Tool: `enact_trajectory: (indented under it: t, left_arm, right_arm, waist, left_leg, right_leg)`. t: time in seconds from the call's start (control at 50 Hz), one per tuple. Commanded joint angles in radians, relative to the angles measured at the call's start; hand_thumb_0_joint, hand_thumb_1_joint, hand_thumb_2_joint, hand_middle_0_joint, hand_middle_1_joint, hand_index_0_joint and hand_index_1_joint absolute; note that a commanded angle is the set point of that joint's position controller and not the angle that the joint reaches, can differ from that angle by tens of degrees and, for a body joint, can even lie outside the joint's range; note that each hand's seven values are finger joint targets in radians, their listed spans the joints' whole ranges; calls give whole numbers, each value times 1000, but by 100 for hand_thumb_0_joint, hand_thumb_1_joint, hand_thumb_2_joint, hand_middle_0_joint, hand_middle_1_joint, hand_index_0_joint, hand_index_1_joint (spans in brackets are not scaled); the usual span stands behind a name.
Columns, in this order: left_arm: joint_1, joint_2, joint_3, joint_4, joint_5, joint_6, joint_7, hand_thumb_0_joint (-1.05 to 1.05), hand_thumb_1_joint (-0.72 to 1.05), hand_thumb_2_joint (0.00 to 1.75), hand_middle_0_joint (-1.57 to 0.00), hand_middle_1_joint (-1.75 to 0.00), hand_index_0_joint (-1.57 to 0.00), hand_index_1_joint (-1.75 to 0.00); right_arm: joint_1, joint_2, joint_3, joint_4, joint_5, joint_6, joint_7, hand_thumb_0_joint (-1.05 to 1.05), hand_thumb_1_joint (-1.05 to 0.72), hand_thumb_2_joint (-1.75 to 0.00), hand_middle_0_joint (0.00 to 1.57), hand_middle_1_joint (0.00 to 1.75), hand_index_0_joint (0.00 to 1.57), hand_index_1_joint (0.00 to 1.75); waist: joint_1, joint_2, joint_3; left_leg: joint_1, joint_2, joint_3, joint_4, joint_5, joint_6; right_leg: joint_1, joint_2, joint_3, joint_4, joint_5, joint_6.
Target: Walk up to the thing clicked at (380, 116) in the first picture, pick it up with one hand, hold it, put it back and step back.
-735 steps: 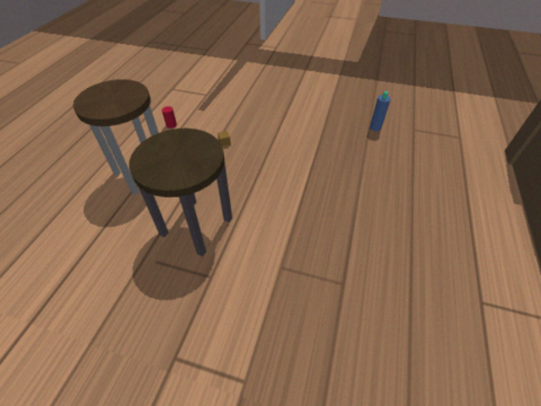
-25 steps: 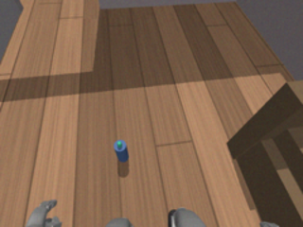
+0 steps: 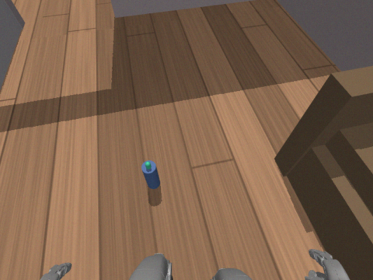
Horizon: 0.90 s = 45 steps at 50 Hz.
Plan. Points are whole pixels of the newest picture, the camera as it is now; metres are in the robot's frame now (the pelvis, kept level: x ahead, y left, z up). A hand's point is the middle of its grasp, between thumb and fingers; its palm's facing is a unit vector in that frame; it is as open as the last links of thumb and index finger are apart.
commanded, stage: walk up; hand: left
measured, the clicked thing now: (150, 173) +0.62 +0.20 -0.63
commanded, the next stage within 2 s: stand in 1.90 s
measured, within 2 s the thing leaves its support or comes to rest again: neither
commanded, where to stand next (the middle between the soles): +0.29 -0.02 m, yaw +2 degrees
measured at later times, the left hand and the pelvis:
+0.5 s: hand out of the picture -0.07 +0.27 -0.15, palm faces +0.02 -0.95 -0.33, open 7.4 cm; pelvis -0.14 -0.01 +0.01, yaw +1 degrees
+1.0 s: hand out of the picture -0.13 +0.23 -0.13, palm faces +0.06 -0.91 -0.40, open 7.4 cm; pelvis -0.18 -0.05 +0.00, yaw +3 degrees
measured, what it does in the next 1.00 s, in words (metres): walks backwards: left foot, then right foot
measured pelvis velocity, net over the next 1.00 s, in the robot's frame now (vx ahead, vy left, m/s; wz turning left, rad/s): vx -0.18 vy -0.05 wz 0.05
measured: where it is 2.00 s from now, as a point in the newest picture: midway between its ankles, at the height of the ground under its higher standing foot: outside the picture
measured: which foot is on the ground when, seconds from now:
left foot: up 0.00-0.22, down 0.24-0.66, up 0.68-0.96, down 0.98-1.00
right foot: down 0.00-0.26, up 0.28-0.62, down 0.64-1.00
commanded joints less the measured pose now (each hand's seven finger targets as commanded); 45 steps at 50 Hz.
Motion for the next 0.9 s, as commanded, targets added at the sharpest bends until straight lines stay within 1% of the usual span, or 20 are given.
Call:
enact_trajectory:
  t: [0.0, 0.06, 0.14, 0.2, 0.22, 0.24, 0.26, 0.28, 0.36, 0.44, 0.5, 0.56, 0.6, 0.62, 0.64, 0.66, 0.68, 0.74, 0.84, 0.88]
  left_arm:
    - [-65, 275, 80, -146, -7, -26, 20, 0, 90, 90, -20, -30, -20, -30]
    - [-64, 234, 78, -157, 5, -13, 26, 0, 90, 90, -20, -30, -20, -30]
    - [-3, 228, 81, -189, 17, 7, 24, 0, 90, 90, -20, -30, -20, -30]
    - [-12, 233, 76, -210, -5, 26, 15, 0, 90, 90, -20, -30, -20, -30]
    - [1, 205, 62, -212, -10, 37, 10, 0, 90, 90, -20, -30, -20, -30]
    - [37, 151, 53, -215, -13, 39, 8, 0, 90, 90, -20, -30, -20, -30]
    - [14, 184, 67, -213, -5, 40, 19, 0, 90, 90, -20, -30, -20, -30]
    - [-31, 224, 79, -218, 3, 45, 29, 0, 90, 90, -20, -30, -20, -30]
    - [53, 230, 99, -165, -10, 46, 2, 0, 90, 90, -20, -30, -20, -30]
    - [42, 209, 86, -158, -1, 20, -10, 0, 90, 90, -20, -30, -20, -30]
    - [38, 216, 63, -126, -9, -9, -21, 0, 90, 90, -20, -30, -20, -30]
    - [118, 217, 69, -50, -10, -30, -24, 0, 90, 90, -20, -30, -20, -30]
    - [241, 212, 82, 34, -5, -44, -17, 0, 90, 90, -20, -30, -20, -30]
    - [262, 267, 99, 45, 5, -52, -11, 0, 90, 90, -20, -30, -20, -30]
    - [194, 335, 108, 1, 15, -60, -6, 0, 90, 90, -20, -30, -20, -30]
    - [98, 396, 112, -42, 22, -57, -3, 0, 90, 90, -20, -30, -20, -30]
    - [6, 380, 103, -59, 17, -61, -1, 0, 90, 90, -20, -30, -20, -30]
    - [1, 270, 86, -43, 3, -83, 4, 0, 90, 90, -20, -30, -20, -30]
    - [89, 286, 89, -30, -1, -96, 2, 0, 90, 90, -20, -30, -20, -30]
    - [110, 284, 85, -25, -9, -95, 4, 0, 90, 90, -20, -30, -20, -30]
  right_arm:
    - [71, -219, -53, -61, 3, -21, -6, 0, -90, -90, 20, 30, 20, 30]
    - [80, -188, -40, -62, 1, -32, -13, 0, -90, -90, 20, 30, 20, 30]
    - [104, -180, -35, -77, -8, -52, -24, 0, -90, -90, 20, 30, 20, 30]
    - [181, -168, -45, -61, -30, -69, -25, 0, -90, -90, 20, 30, 20, 30]
    - [169, -195, -61, -61, -43, -72, -25, 0, -90, -90, 20, 30, 20, 30]
    - [138, -290, -84, -76, -61, -73, -24, 0, -90, -90, 20, 30, 20, 30]
    - [95, -360, -98, -100, -64, -70, -17, 0, -90, -90, 20, 30, 20, 30]
    - [89, -406, -110, -120, -48, -73, -20, 0, -90, -90, 20, 30, 20, 30]
    - [18, -256, -73, -118, -48, -84, -38, 0, -90, -90, 20, 30, 20, 30]
    - [130, -242, -83, -105, -35, -95, -23, 0, -90, -90, 20, 30, 20, 30]
    - [107, -259, -82, -117, -43, -92, -3, 0, -90, -90, 20, 30, 20, 30]
    - [77, -301, -89, -125, -60, -69, 14, 0, -90, -90, 20, 30, 20, 30]
    - [68, -281, -81, -125, -56, -51, 19, 0, -90, -90, 20, 30, 20, 30]
    - [81, -200, -58, -133, -43, -49, 18, 0, -90, -90, 20, 30, 20, 30]
    - [87, -129, -31, -150, -30, -50, 14, 0, -90, -90, 20, 30, 20, 30]
    - [19, -214, -58, -139, -33, -52, 3, 0, -90, -90, 20, 30, 20, 30]
    - [31, -252, -72, -113, -22, -58, 9, 0, -90, -90, 20, 30, 20, 30]
    - [132, -200, -53, -48, -8, -69, 20, 0, -90, -90, 20, 30, 20, 30]
    - [94, -202, -44, -43, -29, -83, 33, 0, -90, -90, 20, 30, 20, 30]
    - [89, -192, -45, -40, -33, -95, 36, 0, -90, -90, 20, 30, 20, 30]
  waist:
    - [-2, -172, -177]
    - [8, -175, -179]
    - [33, -247, -237]
    - [-5, -217, -289]
    - [3, -154, -282]
    - [22, 103, -268]
    - [20, 102, -249]
    - [-41, 189, -226]
    - [59, 71, -173]
    - [-16, 118, -231]
    - [-45, 170, -236]
    - [-19, 234, -220]
    - [44, 138, -184]
    - [48, -60, -160]
    - [42, -269, -108]
    - [69, -199, -27]
    - [26, -195, 32]
    - [-9, -166, -44]
    - [57, -238, -57]
    - [62, -234, -79]
  left_leg:
    - [50, -78, -114, 339, -158, -5]
    - [-4, -115, -79, 312, -76, -33]
    - [-45, -47, 4, -55, -85, -46]
    - [111, -32, 57, -490, 248, -29]
    - [226, 22, -36, -519, 363, -10]
    - [343, 240, -338, -530, 524, 53]
    - [257, 389, -434, -469, 653, 167]
    - [103, 506, -541, -522, 565, 279]
    - [205, 232, -152, -408, 644, 142]
    - [376, 225, -185, -421, 420, 157]
    - [322, 214, -155, -469, 45, 179]
    - [127, 214, -125, -452, -115, 175]
    - [-20, 160, -66, -315, -149, 123]
    - [-126, 87, -13, -122, -151, 57]
    - [-266, -42, -3, 41, -169, -19]
    - [-151, -15, -136, 98, -128, -31]
    - [-60, 19, -134, 142, -73, -31]
    - [-110, -33, -120, 115, 71, -29]
    - [-108, 4, -62, -79, 13, -39]
    - [-72, 4, -21, -164, 7, -27]
  right_leg:
    - [-97, -353, 299, -227, 597, -255]
    - [-36, -235, 173, -174, 579, -187]
    - [194, -236, 168, -109, 595, -181]
    - [192, -195, 127, 65, 544, -119]
    - [34, -154, 118, 117, 375, -73]
    - [-222, -19, 66, 280, -24, -17]
    - [-279, 51, 97, 423, -277, 2]
    - [-215, 27, 178, 570, -315, 14]
    - [-305, 58, 211, 695, -119, 16]
    - [-306, 27, 148, 496, -83, 53]
    - [-189, -21, 58, 209, -149, 63]
    - [38, -32, -39, -42, -222, 26]
    - [191, -16, -47, -251, -79, -10]
    - [207, -102, 170, -327, -180, -40]
    - [93, -303, 512, -449, -451, -97]
    - [-195, -429, 609, -491, -630, -197]
    - [-308, -424, 570, -481, -607, -210]
    - [-29, -235, 232, -372, -148, -117]
    - [99, -287, 218, -343, -27, -149]
    - [143, -301, 194, -287, 179, -155]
